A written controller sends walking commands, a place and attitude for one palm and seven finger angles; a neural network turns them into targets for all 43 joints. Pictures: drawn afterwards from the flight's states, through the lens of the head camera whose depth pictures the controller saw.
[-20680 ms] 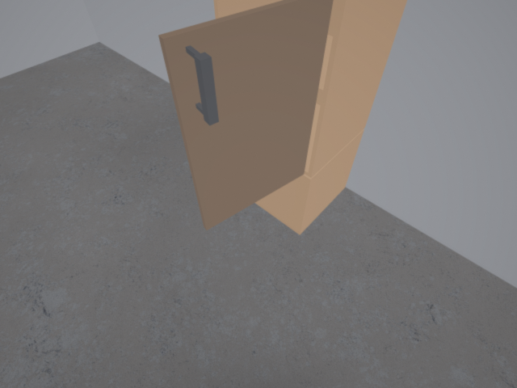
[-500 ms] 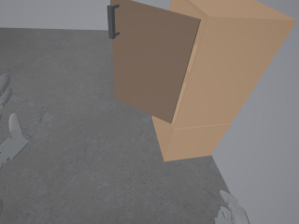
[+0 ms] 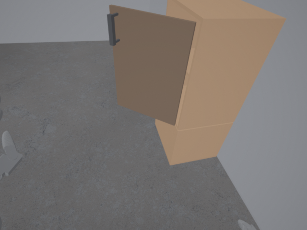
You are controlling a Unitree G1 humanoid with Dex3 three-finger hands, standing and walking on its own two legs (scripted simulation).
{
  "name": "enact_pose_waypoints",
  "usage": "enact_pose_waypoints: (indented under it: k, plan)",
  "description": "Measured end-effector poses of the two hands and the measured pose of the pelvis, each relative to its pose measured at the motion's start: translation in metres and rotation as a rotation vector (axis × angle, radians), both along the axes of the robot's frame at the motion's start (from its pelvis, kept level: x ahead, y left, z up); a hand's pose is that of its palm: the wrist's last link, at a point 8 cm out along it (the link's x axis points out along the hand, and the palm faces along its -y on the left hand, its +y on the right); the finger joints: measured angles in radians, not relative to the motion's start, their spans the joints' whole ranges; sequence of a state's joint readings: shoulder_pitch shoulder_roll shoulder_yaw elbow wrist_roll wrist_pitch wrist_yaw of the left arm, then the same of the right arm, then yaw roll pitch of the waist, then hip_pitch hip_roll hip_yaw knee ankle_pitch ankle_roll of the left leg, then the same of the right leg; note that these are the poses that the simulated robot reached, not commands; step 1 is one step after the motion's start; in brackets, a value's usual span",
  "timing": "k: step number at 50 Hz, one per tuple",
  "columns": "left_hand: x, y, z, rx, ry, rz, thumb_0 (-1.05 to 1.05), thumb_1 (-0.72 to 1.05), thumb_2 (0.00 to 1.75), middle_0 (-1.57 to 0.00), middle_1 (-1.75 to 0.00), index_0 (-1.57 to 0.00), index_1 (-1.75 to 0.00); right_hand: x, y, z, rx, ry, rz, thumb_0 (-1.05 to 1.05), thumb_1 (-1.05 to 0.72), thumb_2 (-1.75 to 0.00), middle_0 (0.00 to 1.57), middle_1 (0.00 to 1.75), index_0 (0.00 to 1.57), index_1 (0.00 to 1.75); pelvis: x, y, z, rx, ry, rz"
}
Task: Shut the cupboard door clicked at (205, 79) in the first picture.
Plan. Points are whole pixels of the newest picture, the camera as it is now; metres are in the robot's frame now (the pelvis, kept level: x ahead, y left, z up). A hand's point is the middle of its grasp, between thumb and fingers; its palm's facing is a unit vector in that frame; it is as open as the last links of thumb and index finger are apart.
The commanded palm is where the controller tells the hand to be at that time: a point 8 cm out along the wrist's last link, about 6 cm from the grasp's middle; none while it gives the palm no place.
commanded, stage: stop stepping back and stand still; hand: left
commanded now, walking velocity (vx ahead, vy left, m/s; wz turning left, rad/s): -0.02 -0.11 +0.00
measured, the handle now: (114, 29) +0.93 +0.22 +0.17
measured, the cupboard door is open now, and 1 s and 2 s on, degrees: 50 50 50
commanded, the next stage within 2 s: let the arm hang, fingers relaxed in 0.58 s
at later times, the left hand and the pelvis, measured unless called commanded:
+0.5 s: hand (29, 146) +0.23 +0.26 +0.17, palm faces +0.43 -0.80 -0.42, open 7.4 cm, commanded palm +0.17 +0.30 +0.19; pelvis +0.03 +0.00 +0.01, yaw +0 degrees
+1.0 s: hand out of the picture +0.05 +0.19 -0.16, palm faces +0.01 -0.98 -0.18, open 7.1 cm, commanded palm none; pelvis +0.00 +0.01 +0.01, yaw +1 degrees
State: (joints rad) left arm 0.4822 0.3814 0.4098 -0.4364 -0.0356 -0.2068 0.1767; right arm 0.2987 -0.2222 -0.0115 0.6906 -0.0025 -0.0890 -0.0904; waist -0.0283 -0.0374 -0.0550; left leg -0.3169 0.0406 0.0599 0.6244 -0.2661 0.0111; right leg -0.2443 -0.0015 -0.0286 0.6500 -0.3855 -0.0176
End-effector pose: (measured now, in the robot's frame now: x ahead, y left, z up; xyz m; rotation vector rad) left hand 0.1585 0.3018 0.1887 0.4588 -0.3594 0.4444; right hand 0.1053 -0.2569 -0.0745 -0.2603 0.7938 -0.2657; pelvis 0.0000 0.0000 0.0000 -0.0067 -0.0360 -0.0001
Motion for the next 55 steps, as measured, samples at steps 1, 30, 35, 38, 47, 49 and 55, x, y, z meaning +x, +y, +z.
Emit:
enact_pose_waypoints:
  k: [1,30,35,38,47,49,55]
  plan:
    - [0.002,0.001,0.000,0.010,0.012,-0.004,0.01,0.89,0.90,-0.21,-0.31,-0.21,-0.30,0.004,0.006,0.001,0.011,-0.015,0.004,0.02,-0.90,-0.90,0.20,0.30,0.20,0.30,0.000,0.001,0.001,0.005,0.001,-0.005]
    - [0.030,-0.003,0.005,0.038,0.142,-0.014,0.01,0.89,0.90,-0.22,-0.31,-0.21,-0.30,0.077,0.014,0.026,0.049,-0.091,0.059,0.01,-0.90,-0.90,0.20,0.30,0.20,0.30,0.028,0.000,0.015,-0.005,0.047,-0.004]
    - [0.028,0.002,-0.004,0.046,0.184,-0.023,0.01,0.89,0.90,-0.21,-0.31,-0.21,-0.30,0.071,0.018,0.021,0.065,-0.081,0.073,0.01,-0.90,-0.90,0.20,0.30,0.20,0.30,0.024,0.004,0.014,-0.009,0.051,0.003]
    - [0.039,0.009,-0.072,-0.039,0.475,-0.035,0.00,0.89,0.90,-0.21,-0.30,-0.20,-0.30,0.067,0.017,-0.001,0.086,-0.010,0.147,0.01,-0.90,-0.90,0.20,0.30,0.20,0.30,0.015,0.011,0.010,-0.009,0.055,0.016]
    - [-0.070,-0.051,-0.295,-0.449,1.416,-0.029,0.01,0.90,0.90,-0.20,-0.30,-0.20,-0.30,-0.010,0.015,-0.035,0.092,0.284,0.086,0.01,-0.90,-0.90,0.20,0.30,0.20,0.30,-0.003,0.015,0.007,0.008,0.030,0.018]
    - [-0.105,-0.066,-0.314,-0.537,1.518,0.003,0.01,0.93,0.90,-0.21,-0.30,-0.20,-0.30,-0.038,0.017,-0.037,0.090,0.377,0.062,0.01,-0.90,-0.90,0.20,0.30,0.20,0.30,-0.004,0.014,0.009,0.003,0.026,0.022]
    - [-0.184,-0.056,-0.324,-0.626,1.695,0.136,0.00,0.98,0.89,-0.21,-0.30,-0.20,-0.30,-0.109,0.029,-0.042,0.111,0.609,0.000,0.01,-0.90,-0.90,0.20,0.30,0.20,0.30,-0.006,0.013,0.014,-0.012,0.022,0.033]
